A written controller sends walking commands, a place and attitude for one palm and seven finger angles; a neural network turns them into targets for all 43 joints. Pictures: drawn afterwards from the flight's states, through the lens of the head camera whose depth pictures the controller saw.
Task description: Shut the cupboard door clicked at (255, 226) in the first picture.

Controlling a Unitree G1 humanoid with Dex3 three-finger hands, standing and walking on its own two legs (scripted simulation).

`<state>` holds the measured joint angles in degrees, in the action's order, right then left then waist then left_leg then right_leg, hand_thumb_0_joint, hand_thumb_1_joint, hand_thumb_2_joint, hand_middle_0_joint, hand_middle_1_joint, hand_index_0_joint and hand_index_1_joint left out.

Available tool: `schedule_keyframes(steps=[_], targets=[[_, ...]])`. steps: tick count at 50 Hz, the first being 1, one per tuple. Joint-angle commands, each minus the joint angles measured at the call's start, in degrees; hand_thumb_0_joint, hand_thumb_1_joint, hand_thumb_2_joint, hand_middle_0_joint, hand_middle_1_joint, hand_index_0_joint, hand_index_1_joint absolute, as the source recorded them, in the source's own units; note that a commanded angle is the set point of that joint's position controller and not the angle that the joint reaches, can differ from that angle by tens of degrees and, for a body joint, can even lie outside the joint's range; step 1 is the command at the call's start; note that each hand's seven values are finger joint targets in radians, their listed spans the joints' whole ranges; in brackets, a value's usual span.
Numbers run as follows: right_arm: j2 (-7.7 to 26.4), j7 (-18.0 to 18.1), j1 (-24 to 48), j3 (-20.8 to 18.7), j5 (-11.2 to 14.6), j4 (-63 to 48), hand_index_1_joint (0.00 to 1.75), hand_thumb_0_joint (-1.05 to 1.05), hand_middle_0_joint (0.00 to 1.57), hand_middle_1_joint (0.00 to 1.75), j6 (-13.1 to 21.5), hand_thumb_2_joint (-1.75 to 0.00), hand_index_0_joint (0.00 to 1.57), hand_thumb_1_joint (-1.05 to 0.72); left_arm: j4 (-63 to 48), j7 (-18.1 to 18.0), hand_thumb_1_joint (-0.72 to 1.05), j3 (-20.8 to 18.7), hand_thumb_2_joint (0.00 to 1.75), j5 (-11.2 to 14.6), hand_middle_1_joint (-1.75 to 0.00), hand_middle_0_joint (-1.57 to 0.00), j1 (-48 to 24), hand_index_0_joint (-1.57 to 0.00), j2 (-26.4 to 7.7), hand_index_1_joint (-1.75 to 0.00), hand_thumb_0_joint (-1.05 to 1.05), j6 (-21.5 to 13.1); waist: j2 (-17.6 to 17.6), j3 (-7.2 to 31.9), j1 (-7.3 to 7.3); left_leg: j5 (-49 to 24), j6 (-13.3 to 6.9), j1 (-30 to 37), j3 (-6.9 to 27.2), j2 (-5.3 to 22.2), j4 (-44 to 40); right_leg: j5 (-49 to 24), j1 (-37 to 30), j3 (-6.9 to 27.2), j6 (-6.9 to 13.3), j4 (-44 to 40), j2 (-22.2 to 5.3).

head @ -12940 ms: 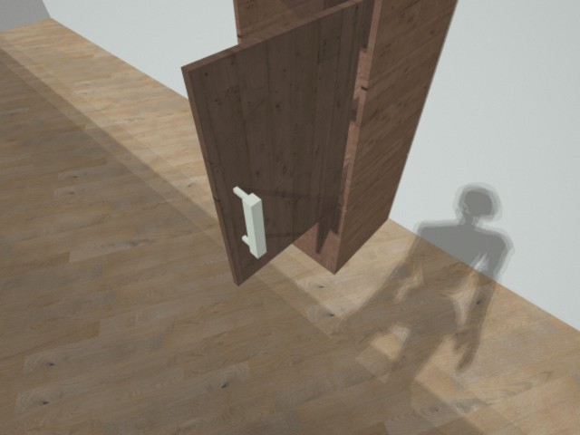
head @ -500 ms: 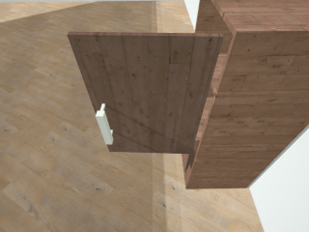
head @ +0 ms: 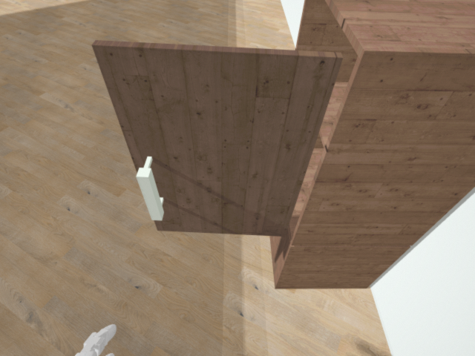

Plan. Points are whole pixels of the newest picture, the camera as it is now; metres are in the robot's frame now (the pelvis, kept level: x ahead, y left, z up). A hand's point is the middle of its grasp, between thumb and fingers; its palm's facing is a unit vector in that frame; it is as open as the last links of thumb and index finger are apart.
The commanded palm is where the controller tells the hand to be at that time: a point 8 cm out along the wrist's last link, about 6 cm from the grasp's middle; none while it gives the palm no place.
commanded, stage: raise the hand and make a fist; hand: left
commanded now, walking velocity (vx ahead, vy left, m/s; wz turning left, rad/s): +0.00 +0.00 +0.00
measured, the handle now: (153, 189) +0.49 +0.23 -0.09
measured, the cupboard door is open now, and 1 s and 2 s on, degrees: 87 87 87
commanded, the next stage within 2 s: bring the fist close to the handle in 1.82 s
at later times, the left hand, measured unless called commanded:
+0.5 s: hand out of the picture +0.14 +0.17 -0.07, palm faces +0.02 -1.00 -0.06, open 5.3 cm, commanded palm +0.12 +0.22 -0.07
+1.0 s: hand (130, 343) +0.16 +0.19 -0.07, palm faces +0.00 -1.00 -0.02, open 3.3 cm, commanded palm +0.13 +0.24 -0.07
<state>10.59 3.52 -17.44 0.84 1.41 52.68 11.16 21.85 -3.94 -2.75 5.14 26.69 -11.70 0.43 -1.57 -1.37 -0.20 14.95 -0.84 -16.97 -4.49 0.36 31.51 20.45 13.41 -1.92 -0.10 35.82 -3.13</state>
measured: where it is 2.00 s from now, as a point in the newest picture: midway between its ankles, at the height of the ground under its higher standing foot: outside the picture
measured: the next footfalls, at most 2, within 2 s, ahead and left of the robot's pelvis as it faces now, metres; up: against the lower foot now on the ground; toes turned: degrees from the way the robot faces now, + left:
none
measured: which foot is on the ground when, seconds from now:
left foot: down 0.00-1.00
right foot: down 0.00-1.00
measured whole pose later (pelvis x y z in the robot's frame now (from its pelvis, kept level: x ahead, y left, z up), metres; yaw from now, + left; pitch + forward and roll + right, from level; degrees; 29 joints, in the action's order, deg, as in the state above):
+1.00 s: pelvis -0.05 +0.00 -0.12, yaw +1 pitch +18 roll -4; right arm 13.3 3.2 -11.9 -1.2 1.0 29.7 11.6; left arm -3.3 15.1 -8.4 16.0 24.8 -13.5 -24.9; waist 1.6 10.1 0.4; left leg 28.4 -0.9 -66.3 1.4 3.2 76.3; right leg 35.6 57.3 -4.1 -0.5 74.8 -0.4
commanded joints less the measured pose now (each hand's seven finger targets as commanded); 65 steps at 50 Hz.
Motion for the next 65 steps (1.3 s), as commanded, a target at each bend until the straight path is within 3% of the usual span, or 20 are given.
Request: schedule_keyframes(steps=[1, 2, 3, 5, 7, 8, 11, 13, 15, 19, 21, 23, 25, 28, 34, 39, 43, 50, 52, 65], targets=[[10.5, -1.7, 5.3, -5.5, -0.6, -14.2, 0.3, 0.0, 0.2, 0.3, 9.8, -0.9, 0.2, -0.9, -16.1, 1.7, 0.9, -2.8, 0.9, 3.8, -0.4, -0.29, -3.4, -0.29, 0.4, -0.4, 0.0, -11.6, -1.9, -0.5, -3.1, -7.7, 1.7, -4.9, 8.0, 1.3, 4.4, -4.7, 20.0, -5.4, 0.6, -0.6, 3.3], [9.8, -2.1, 7.4, -5.5, -1.0, -16.0, 0.3, 0.0, 0.2, 0.3, 9.7, -0.9, 0.2, -0.9, -9.9, 4.1, 0.9, -3.8, 0.9, 5.1, -0.42, -0.31, 2.4, -0.31, 2.0, -0.42, 0.0, -16.5, -9.4, -2.1, -1.76, -2.0, 1.4, -11.9, 7.5, 0.4, 8.2, -2.1, 23.9, -5.6, 0.5, 1.7, 3.4], [9.4, -2.9, 8.0, -6.1, -0.7, -17.8, 0.3, 0.0, 0.2, 0.3, 9.6, -0.9, 0.2, -0.9, -5.6, 7.6, 0.9, -6.2, 0.9, 6.1, -0.44, -0.33, 9.2, -0.33, 2.0, -0.44, 0.0, -21.2, -9.2, 0.3, 1.11, -3.6, 1.6, -14.9, 6.5, -0.4, 11.6, -4.5, 24.2, -4.9, 1.3, 5.1, 3.3], [9.6, -4.1, 9.6, -7.0, -1.7, -20.3, 0.3, 0.0, 0.2, 0.3, 9.3, -0.9, 0.2, -0.9, -6.8, 15.7, 0.9, -8.9, 0.9, 8.3, -0.48, -0.36, 9.2, -0.36, 1.1, -0.48, 0.0, -32.4, -11.7, 10.5, 3.5, -6.7, 2.1, -21.0, 5.2, -0.7, 20.6, -9.5, 28.6, -4.6, 1.5, 17.0, 3.9], [10.0, -4.9, 11.1, -7.5, -1.7, -23.1, 0.3, 0.0, 0.2, 0.3, 9.6, -0.9, 0.2, -0.9, -9.4, 24.2, 0.9, -9.8, 0.9, 9.9, -0.52, -0.4, 4.6, -0.4, -2.2, -0.52, 0.0, -42.0, -5.0, 16.2, 3.88, -3.1, 2.2, -27.0, 4.8, -1.1, 27.6, -6.1, 34.2, -1.6, 2.0, 24.0, 3.5], [9.8, -5.1, 10.8, -7.9, -1.3, -24.6, 0.3, 0.0, 0.2, 0.3, 9.1, -0.9, 0.2, -0.9, -8.8, 26.3, 0.9, -13.6, 0.9, 10.5, -0.54, -0.42, 5.2, -0.42, -5.9, -0.54, 0.0, -42.7, -0.1, 17.7, 5.29, -2.6, 1.7, -28.4, 4.2, -1.2, 29.4, -5.3, 34.0, 0.6, 2.5, 25.0, 3.1], [10.4, -3.8, 12.7, -7.5, 0.3, -31.0, 0.3, 0.0, 0.2, 0.3, 7.7, -0.9, 0.2, -0.9, -19.6, 28.6, 0.9, -15.5, 0.9, 14.7, -0.6, -0.47, -0.5, -0.47, -8.8, -0.6, 0.0, -37.2, 4.2, 23.9, 5.3, 5.0, 0.6, -31.2, 3.1, -1.4, 31.6, 7.3, 34.8, 4.3, 1.8, 23.3, 2.8], [9.9, -2.2, 11.6, -6.8, 0.8, -32.2, 0.3, 0.0, 0.2, 0.3, 6.9, -0.9, 0.2, -0.9, -27.2, 27.1, 0.9, -16.7, 0.9, 15.9, -0.64, -0.51, -6.7, -0.51, -11.5, -0.64, 0.0, -34.6, 1.9, 22.8, 3.12, 9.3, -0.1, -35.2, 3.6, -0.7, 34.6, 16.4, 35.7, 9.0, 0.7, 19.0, 2.7], [9.3, -0.9, 10.2, -6.3, 0.8, -32.6, 0.3, 0.0, 0.2, 0.3, 7.3, -0.9, 0.2, -0.9, -37.3, 24.9, 0.9, -14.5, 0.9, 15.5, -0.68, -0.55, -11.4, -0.55, -11.2, -0.68, 0.0, -34.8, 5.0, 23.2, 1.26, 9.5, -0.8, -34.1, 4.0, -0.1, 36.7, 17.7, 36.7, 10.7, 0.3, 17.5, 2.4], [9.4, 1.2, 8.2, -5.2, 0.3, -29.8, 0.3, 0.0, 0.2, 0.3, 7.8, -0.9, 0.2, -0.9, -39.5, 23.9, 0.9, -9.7, 0.9, 13.4, -0.76, -0.62, -14.3, -0.62, -9.7, -0.76, 0.0, -34.5, 3.8, 19.4, -2.38, 9.5, -1.4, -35.7, 5.9, 1.1, 39.0, 15.2, 41.9, 8.5, 0.4, 19.5, 3.6], [9.5, 1.7, 7.9, -5.0, 0.4, -28.7, 0.3, 0.0, 0.2, 0.3, 7.8, -0.9, 0.2, -0.9, -35.6, 25.2, 0.9, -9.4, 0.9, 13.8, -0.8, -0.66, -12.1, -0.66, -9.1, -0.8, 0.0, -32.5, 3.6, 18.9, -2.29, 9.7, -1.3, -37.0, 6.3, 1.2, 39.2, 14.6, 42.1, 8.0, 0.3, 19.9, 3.7], [9.4, 2.0, 8.2, -4.9, 0.8, -28.3, 0.3, 0.0, 0.2, 0.3, 7.3, -0.9, 0.2, -0.9, -30.0, 26.4, 0.9, -11.6, 0.9, 14.1, -0.84, -0.69, -8.0, -0.69, -10.2, -0.84, 0.0, -28.8, 3.2, 19.0, -0.6, 8.6, -1.2, -38.0, 6.7, 1.1, 38.6, 13.5, 40.2, 7.7, 0.4, 19.9, 3.9], [9.0, 1.9, 8.5, -5.0, 1.0, -29.1, 0.3, 0.0, 0.2, 0.3, 7.0, -0.9, 0.2, -0.9, -30.3, 27.1, 0.9, -12.4, 0.9, 15.1, -0.88, -0.73, -5.8, -0.73, -9.7, -0.88, 0.0, -25.9, 2.2, 22.6, 0.68, 6.8, -1.0, -37.2, 6.6, 1.0, 37.7, 9.9, 37.2, 7.6, -0.2, 20.2, 3.0], [8.0, 1.5, 9.2, -5.0, 0.8, -29.6, 0.3, 0.0, 0.2, 0.3, 6.0, -0.9, 0.2, -0.9, -29.2, 25.3, 0.9, -16.0, 0.9, 15.3, -0.94, -0.79, -2.6, -0.79, -11.1, -0.94, 0.0, -23.3, 1.4, 24.2, 3.02, 4.4, -0.7, -37.3, 6.7, 0.8, 36.3, 6.0, 33.8, 6.8, -0.3, 21.4, 2.9], [7.9, 0.7, 8.3, -5.2, 0.0, -29.5, 0.3, 0.0, 0.2, 0.3, 5.8, -0.9, 0.2, -0.9, -32.2, 21.5, 0.9, -13.2, 0.9, 14.4, -1.06, -0.9, -3.0, -0.9, -8.1, -1.06, 0.0, -28.1, 1.1, 24.3, 1.98, 3.0, -0.6, -35.2, 7.2, 0.9, 34.9, 2.2, 37.1, 2.9, 0.3, 25.2, 3.6], [9.3, 0.3, 7.7, -5.4, -0.1, -29.9, 0.3, 0.0, 0.2, 0.3, 5.3, -0.9, 0.2, -0.9, -33.0, 21.3, 0.9, -10.7, 0.9, 13.7, -1.16, -0.99, -2.8, -0.99, -7.5, -1.16, 0.0, -30.6, 2.7, 24.2, 1.33, 5.2, -0.8, -33.5, 7.5, 0.9, 33.6, 6.5, 41.0, 0.4, 1.4, 26.7, 4.6], [9.9, 0.3, 7.5, -5.3, -0.2, -30.7, 0.3, 0.0, 0.2, 0.3, 4.6, -0.9, 0.2, -0.9, -35.4, 20.2, 0.9, -11.0, 0.9, 12.9, -1.24, -1.06, -3.0, -1.06, -8.8, -1.24, 0.0, -30.3, 4.6, 24.8, 1.49, 6.6, -0.7, -31.6, 8.6, 1.1, 32.0, 6.6, 42.2, -1.4, 1.9, 28.0, 5.3], [10.0, -0.4, 7.3, -4.7, -0.4, -32.4, 0.3, 0.0, 0.2, 0.3, 2.8, -0.9, 0.2, -0.9, -38.4, 18.1, 0.9, -8.3, 0.9, 11.2, -1.38, -1.19, -2.6, -1.19, -7.0, -1.38, 0.0, -28.5, 8.2, 24.3, 0.89, 10.3, 0.1, -28.5, 10.7, 1.5, 29.0, 6.9, 43.9, -3.2, 2.1, 28.8, 5.4], [10.2, -0.4, 7.2, -4.4, -0.4, -32.8, 0.3, 0.0, 0.2, 0.3, 2.2, -0.9, 0.2, -0.9, -38.0, 17.9, 0.9, -7.9, 0.9, 11.0, -1.42, -1.23, -3.5, -1.23, -7.1, -1.42, 0.0, -27.6, 7.3, 23.2, 0.17, 12.7, 0.1, -29.3, 10.8, 1.4, 28.7, 8.0, 44.4, -3.2, 2.0, 28.0, 5.6], [10.1, -0.6, 6.7, -3.6, -0.6, -33.6, 0.3, 0.0, 0.2, 0.3, 1.5, -0.9, 0.2, -0.9, -36.8, 19.0, 0.9, -8.5, 0.9, 11.3, -1.5, -1.3, -5.7, -1.3, -8.0, -1.5, 0.0, -27.0, 7.0, 23.5, 0.27, 10.3, 0.1, -30.4, 10.0, 1.1, 30.4, 7.0, 42.8, -2.7, 2.3, 27.6, 5.9]])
